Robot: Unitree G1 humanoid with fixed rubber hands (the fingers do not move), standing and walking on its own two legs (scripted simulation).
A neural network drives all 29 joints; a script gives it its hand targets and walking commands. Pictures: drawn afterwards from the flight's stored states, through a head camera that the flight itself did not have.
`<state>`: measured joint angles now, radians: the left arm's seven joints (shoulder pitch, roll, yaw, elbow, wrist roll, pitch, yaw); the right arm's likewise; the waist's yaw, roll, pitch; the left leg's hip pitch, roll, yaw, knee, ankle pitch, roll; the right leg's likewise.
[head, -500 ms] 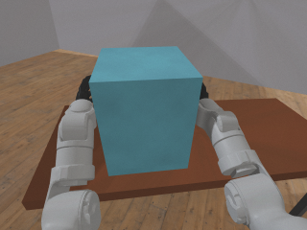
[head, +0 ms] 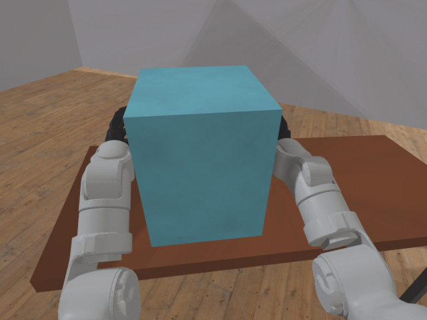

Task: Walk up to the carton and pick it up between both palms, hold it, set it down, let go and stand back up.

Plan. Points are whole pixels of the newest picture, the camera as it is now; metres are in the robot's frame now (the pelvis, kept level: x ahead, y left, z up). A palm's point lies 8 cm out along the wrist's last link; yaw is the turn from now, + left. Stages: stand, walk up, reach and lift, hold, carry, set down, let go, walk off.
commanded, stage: hold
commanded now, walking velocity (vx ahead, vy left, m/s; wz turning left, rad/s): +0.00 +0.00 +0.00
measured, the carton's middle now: (201, 151) +0.36 +0.02 +0.22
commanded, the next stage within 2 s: none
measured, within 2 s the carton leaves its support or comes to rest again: neither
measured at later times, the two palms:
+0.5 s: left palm (126, 143) +0.37 +0.15 +0.23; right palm (282, 143) +0.37 -0.14 +0.23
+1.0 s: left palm (123, 142) +0.37 +0.16 +0.23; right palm (283, 142) +0.37 -0.14 +0.23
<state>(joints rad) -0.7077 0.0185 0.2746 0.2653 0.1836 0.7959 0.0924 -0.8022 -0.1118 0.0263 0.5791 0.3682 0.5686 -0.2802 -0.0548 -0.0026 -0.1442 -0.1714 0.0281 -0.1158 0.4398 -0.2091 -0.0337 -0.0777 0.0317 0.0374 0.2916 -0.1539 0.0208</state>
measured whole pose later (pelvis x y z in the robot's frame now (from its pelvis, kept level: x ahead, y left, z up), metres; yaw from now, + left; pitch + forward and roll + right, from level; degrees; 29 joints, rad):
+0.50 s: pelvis +0.01 +0.00 +0.00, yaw +0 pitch -3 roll -2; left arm -0.71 0.01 0.28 0.28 0.17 0.78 0.10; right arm -0.81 -0.15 0.07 0.58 0.40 0.58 -0.30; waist -0.08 0.01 -0.14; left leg -0.16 0.02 -0.12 0.45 -0.23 -0.03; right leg -0.07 0.02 0.04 0.30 -0.18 0.03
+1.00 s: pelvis +0.01 +0.00 +0.00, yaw +0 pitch -4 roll -2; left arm -0.74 0.01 0.30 0.31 0.17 0.79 0.09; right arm -0.83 -0.13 0.04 0.59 0.39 0.60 -0.30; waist -0.08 0.01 -0.15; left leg -0.16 0.02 -0.12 0.44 -0.22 -0.03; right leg -0.07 0.02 0.04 0.30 -0.17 0.02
